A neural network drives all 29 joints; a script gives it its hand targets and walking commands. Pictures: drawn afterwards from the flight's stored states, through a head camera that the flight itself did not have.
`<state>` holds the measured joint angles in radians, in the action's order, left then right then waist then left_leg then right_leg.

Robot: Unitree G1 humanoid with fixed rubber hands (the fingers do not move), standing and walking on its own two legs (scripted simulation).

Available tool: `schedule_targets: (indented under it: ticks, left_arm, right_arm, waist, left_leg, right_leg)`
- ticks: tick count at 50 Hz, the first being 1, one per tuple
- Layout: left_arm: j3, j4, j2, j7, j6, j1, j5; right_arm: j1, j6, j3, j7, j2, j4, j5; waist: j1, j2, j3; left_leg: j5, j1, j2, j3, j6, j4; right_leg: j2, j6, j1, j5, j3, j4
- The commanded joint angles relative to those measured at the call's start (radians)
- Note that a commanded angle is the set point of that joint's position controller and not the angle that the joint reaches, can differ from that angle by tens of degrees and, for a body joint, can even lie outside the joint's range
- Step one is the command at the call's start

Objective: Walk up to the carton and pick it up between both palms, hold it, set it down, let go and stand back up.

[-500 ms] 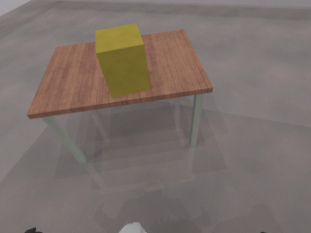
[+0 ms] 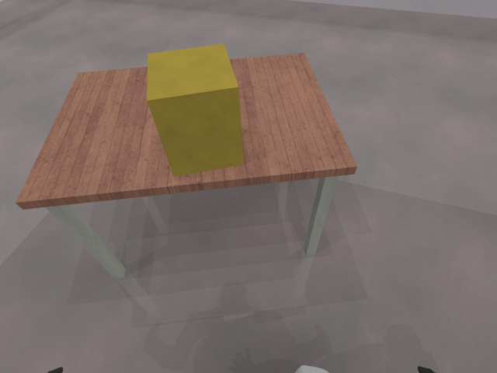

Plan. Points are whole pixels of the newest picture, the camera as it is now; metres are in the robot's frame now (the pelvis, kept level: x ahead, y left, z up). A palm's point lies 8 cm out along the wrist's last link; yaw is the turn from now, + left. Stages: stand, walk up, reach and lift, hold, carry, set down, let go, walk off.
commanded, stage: walk up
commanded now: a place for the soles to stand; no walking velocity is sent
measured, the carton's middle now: (198, 111) +0.75 +0.11 -0.03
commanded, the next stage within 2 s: none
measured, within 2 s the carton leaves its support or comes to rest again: neither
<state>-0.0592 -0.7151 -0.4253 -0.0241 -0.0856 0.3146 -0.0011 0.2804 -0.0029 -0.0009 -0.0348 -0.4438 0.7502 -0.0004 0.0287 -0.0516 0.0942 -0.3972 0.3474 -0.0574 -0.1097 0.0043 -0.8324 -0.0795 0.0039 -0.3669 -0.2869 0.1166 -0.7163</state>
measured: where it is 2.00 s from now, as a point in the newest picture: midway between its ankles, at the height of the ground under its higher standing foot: (229, 371)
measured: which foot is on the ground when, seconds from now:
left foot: up 0.00-0.34, down 0.36-0.78, up 0.80-1.00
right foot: down 0.00-0.40, up 0.42-0.72, down 0.74-1.00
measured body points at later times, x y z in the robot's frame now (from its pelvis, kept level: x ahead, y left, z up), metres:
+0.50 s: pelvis +0.11 +0.06 +0.00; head +0.13 +0.08 +0.45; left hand +0.15 +0.39 -0.11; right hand +0.24 -0.25 -0.08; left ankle +0.16 +0.17 -0.72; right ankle +0.07 -0.10 -0.66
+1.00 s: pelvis +0.13 +0.04 +0.00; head +0.14 +0.02 +0.45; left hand +0.15 +0.38 -0.07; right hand +0.25 -0.26 -0.13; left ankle +0.13 +0.18 -0.71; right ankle +0.19 -0.08 -0.72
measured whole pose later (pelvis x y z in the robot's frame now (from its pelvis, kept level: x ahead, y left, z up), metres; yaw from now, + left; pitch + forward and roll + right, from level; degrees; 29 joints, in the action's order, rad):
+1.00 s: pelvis +0.13 +0.04 +0.00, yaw +10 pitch -3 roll +0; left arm -0.06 -0.71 -0.42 -0.01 -0.03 0.31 0.00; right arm 0.28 -0.01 0.00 -0.01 -0.44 0.85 0.00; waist -0.01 -0.06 0.07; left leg -0.42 0.34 -0.05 -0.11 0.02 -0.76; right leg -0.10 0.01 -0.33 -0.32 0.13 -0.71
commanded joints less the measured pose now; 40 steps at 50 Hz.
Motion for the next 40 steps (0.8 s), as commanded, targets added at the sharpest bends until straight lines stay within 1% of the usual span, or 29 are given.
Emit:
schedule_targets:
  ticks: [1,2,3,5,8,11,12,14,15,16,17,18,19,20,21,22,24,25,27,29,32,33,34,35,36,37,38,39,40]
  left_arm:
    - [-0.12,0.028,-0.318,0.034,-0.039,0.066,-0.015]
    - [-0.109,0.031,-0.289,0.03,-0.041,0.045,-0.012]
    - [-0.101,0.031,-0.274,0.026,-0.044,0.044,-0.01]
    - [-0.093,0.026,-0.272,0.019,-0.042,0.062,-0.005]
    - [-0.095,0.027,-0.282,0.01,-0.032,0.073,-0.004]
    - [-0.096,0.03,-0.303,0.004,-0.02,0.084,-0.004]
    - [-0.095,0.035,-0.309,0.004,-0.016,0.081,-0.004]
    - [-0.09,0.045,-0.314,0.003,-0.005,0.065,-0.003]
    - [-0.086,0.051,-0.311,0.003,0.003,0.042,-0.001]
    - [-0.075,0.059,-0.289,0.004,0.01,0.019,0.0]
    - [-0.049,0.062,-0.229,0.006,0.015,0.044,-0.006]
    - [-0.029,0.066,-0.159,0.006,0.015,0.075,0.006]
    - [-0.015,0.073,-0.119,0.003,0.018,0.055,0.018]
    - [-0.031,0.073,-0.22,0.015,0.032,0.015,0.009]
    - [-0.042,0.061,-0.271,0.022,0.044,-0.01,-0.001]
    - [-0.042,0.056,-0.267,0.021,0.042,-0.026,0.003]
    - [-0.048,0.039,-0.234,0.012,0.039,0.023,0.005]
    - [-0.05,0.033,-0.221,0.011,0.039,0.036,0.005]
    - [-0.05,0.037,-0.197,0.014,0.043,0.023,0.003]
    - [-0.048,0.039,-0.184,0.023,0.044,0.01,0.002]
    - [-0.051,0.029,-0.18,0.035,0.039,0.029,0.0]
    - [-0.053,0.021,-0.174,0.038,0.035,0.04,0.0]
    - [-0.055,0.005,-0.164,0.04,0.03,0.065,0.0]
    - [-0.06,-0.018,-0.165,0.042,0.024,0.106,-0.004]
    - [-0.07,-0.03,-0.206,0.046,0.019,0.151,-0.018]
    - [-0.081,-0.022,-0.254,0.048,0.018,0.136,-0.028]
    - [-0.082,-0.001,-0.281,0.046,0.02,0.064,-0.027]
    - [-0.081,0.008,-0.289,0.04,0.022,-0.013,-0.027]
    - [-0.074,0.016,-0.272,0.034,0.025,-0.071,-0.026]
  right_arm:
    - [-0.002,-0.022,0.1,-0.004,-0.233,-0.052,-0.012]
    - [0.009,-0.022,0.103,-0.014,-0.215,-0.034,-0.01]
    - [0.016,-0.022,0.104,-0.02,-0.201,-0.022,-0.009]
    - [0.009,-0.021,0.102,-0.028,-0.179,-0.024,-0.009]
    - [-0.048,-0.024,0.094,-0.034,-0.162,-0.044,-0.006]
    - [-0.107,-0.032,0.084,-0.039,-0.148,-0.068,-0.008]
    - [-0.11,-0.036,0.083,-0.038,-0.147,-0.07,-0.008]
    - [-0.081,-0.047,0.087,-0.035,-0.151,-0.056,-0.012]
    - [-0.028,-0.052,0.092,-0.03,-0.151,-0.035,-0.013]
    - [0.063,-0.059,0.101,-0.022,-0.161,0.002,-0.017]
    - [0.157,-0.067,0.12,-0.007,-0.202,0.042,-0.02]
    - [0.192,-0.072,0.14,0.009,-0.247,0.031,-0.027]
    - [0.161,-0.073,0.148,0.022,-0.311,0.0,-0.032]
    - [0.147,-0.068,0.147,0.02,-0.344,-0.01,-0.014]
    - [0.105,-0.059,0.148,0.021,-0.316,-0.012,-0.003]
    - [0.076,-0.056,0.137,0.027,-0.292,-0.019,-0.002]
    - [0.05,-0.061,0.116,0.033,-0.25,-0.023,-0.001]
    - [0.062,-0.064,0.11,0.033,-0.245,-0.017,-0.001]
    - [0.088,-0.064,0.107,0.037,-0.243,-0.02,-0.011]
    - [0.097,-0.058,0.105,0.042,-0.243,-0.029,-0.015]
    - [0.058,-0.047,0.099,0.049,-0.24,-0.037,-0.016]
    - [0.03,-0.043,0.096,0.05,-0.238,-0.04,-0.015]
    - [-0.005,-0.036,0.092,0.051,-0.232,-0.042,-0.013]
    - [-0.041,-0.029,0.085,0.051,-0.212,-0.043,-0.007]
    - [-0.059,-0.027,0.067,0.053,-0.161,-0.046,0.003]
    - [-0.063,-0.029,0.044,0.056,-0.099,-0.047,0.012]
    - [-0.05,-0.02,0.046,0.062,-0.105,-0.028,0.003]
    - [-0.016,-0.012,0.068,0.064,-0.174,0.005,-0.004]
    - [0.017,-0.01,0.075,0.056,-0.196,0.025,-0.004]
  waist:
    - [-0.078,0.147,-0.009]
    - [-0.06,0.183,0.037]
    - [-0.058,0.206,0.049]
    - [-0.069,0.244,0.042]
    - [-0.097,0.272,0.0]
    - [-0.125,0.27,-0.04]
    - [-0.127,0.268,-0.057]
    - [-0.11,0.251,-0.107]
    - [-0.076,0.215,-0.139]
    - [-0.025,0.131,-0.187]
    - [0.017,-0.054,-0.255]
    - [0.039,-0.186,-0.285]
    - [0.026,-0.332,-0.232]
    - [0.045,-0.261,-0.194]
    - [0.022,-0.184,-0.074]
    - [0.013,-0.146,-0.005]
    - [-0.012,-0.143,-0.015]
    - [-0.009,-0.151,-0.033]
    - [0.003,-0.168,-0.064]
    - [0.008,-0.169,-0.096]
    - [-0.006,-0.146,-0.131]
    - [-0.022,-0.122,-0.136]
    - [-0.046,-0.092,-0.141]
    - [-0.075,-0.052,-0.153]
    - [-0.1,0.036,-0.18]
    - [-0.102,0.195,-0.16]
    - [-0.085,0.236,-0.122]
    - [-0.063,0.185,-0.095]
    - [-0.039,0.195,-0.031]
  left_leg:
    - [-0.009,0.43,0.075,-0.045,0.029,-0.307]
    - [0.034,0.391,0.09,-0.028,0.018,-0.282]
    - [0.081,0.365,0.082,-0.014,0.009,-0.258]
    - [0.121,0.336,0.077,0.027,-0.003,-0.19]
    - [0.123,0.31,0.087,0.08,-0.016,-0.076]
    - [0.092,0.251,0.108,0.125,-0.013,0.065]
    - [0.09,0.217,0.107,0.132,-0.009,0.117]
    - [0.072,0.13,0.083,0.169,0.01,0.211]
    - [0.129,0.045,0.07,0.192,0.024,0.293]
    - [0.219,-0.099,0.046,0.205,0.033,0.362]
    - [0.212,-0.274,0.015,0.145,0.05,0.368]
    - [0.187,-0.417,0.103,-0.058,0.104,0.35]
    - [0.147,-0.458,0.257,-0.425,0.173,0.424]
    - [0.046,-0.385,0.338,-0.639,0.275,0.507]
    - [-0.055,-0.244,0.332,-0.597,0.28,0.512]
    - [-0.008,-0.164,0.287,-0.515,0.254,0.505]
    - [0.219,-0.127,0.215,-0.35,0.213,0.464]
    - [0.347,-0.118,0.197,-0.305,0.211,0.439]
    - [0.486,-0.135,0.194,-0.283,0.23,0.398]
    - [0.595,-0.177,0.21,-0.288,0.249,0.353]
    - [0.698,-0.166,0.227,-0.29,0.258,0.292]
    - [0.697,-0.122,0.209,-0.256,0.243,0.261]
    - [0.662,-0.06,0.179,-0.202,0.215,0.218]
    - [0.567,0.014,0.147,-0.164,0.172,0.162]
    - [0.403,0.112,0.101,-0.129,0.107,0.073]
    - [0.199,0.231,-0.005,-0.048,0.045,-0.035]
    - [-0.127,0.22,-0.024,-0.009,0.026,-0.083]
    - [-0.178,0.141,0.028,-0.021,0.027,-0.133]
    - [-0.163,0.099,0.037,0.009,0.029,-0.148]
  right_leg:
    - [-0.35,0.165,0.333,-0.357,-0.453,0.487]
    - [-0.29,0.155,0.274,-0.274,-0.343,0.494]
    - [-0.247,0.147,0.251,-0.17,-0.262,0.488]
    - [-0.214,0.151,0.257,0.04,-0.165,0.444]
    - [-0.21,0.175,0.311,0.168,-0.099,0.391]
    - [-0.222,0.195,0.343,0.213,-0.06,0.322]
    - [-0.228,0.192,0.348,0.236,-0.057,0.294]
    - [-0.238,0.179,0.348,0.328,-0.051,0.216]
    - [-0.239,0.164,0.319,0.349,-0.023,0.149]
    - [-0.225,0.137,0.263,0.332,0.006,0.029]
    - [-0.168,0.111,0.183,0.31,0.024,-0.194]
    - [-0.116,0.073,0.003,0.119,-0.006,-0.31]
    - [0.015,0.021,-0.24,-0.268,0.006,-0.417]
    - [0.034,0.031,-0.306,-0.34,-0.063,-0.448]
    - [-0.017,0.028,-0.295,-0.329,-0.105,-0.469]
    - [-0.029,0.032,-0.268,-0.292,-0.121,-0.429]
    - [-0.039,0.027,-0.186,-0.204,-0.12,-0.335]
    - [-0.031,0.021,-0.152,-0.194,-0.102,-0.308]
    - [-0.01,0.016,-0.122,-0.222,-0.083,-0.25]
    - [0.002,0.013,-0.127,-0.226,-0.073,-0.19]
    - [0.023,0.015,-0.056,-0.225,-0.055,-0.092]
    - [0.035,0.022,0.014,-0.184,-0.042,-0.015]
    - [0.055,0.029,0.112,-0.084,-0.015,0.102]
    - [0.062,0.038,0.23,0.053,-0.013,0.204]
    - [-0.026,0.075,0.339,0.111,-0.129,0.238]
    - [-0.186,0.123,0.381,0.122,-0.314,0.305]
    - [-0.335,0.188,0.267,0.013,-0.456,0.4]
    - [-0.362,0.224,0.131,-0.145,-0.46,0.408]
    - [-0.33,0.221,0.023,-0.218,-0.405,0.414]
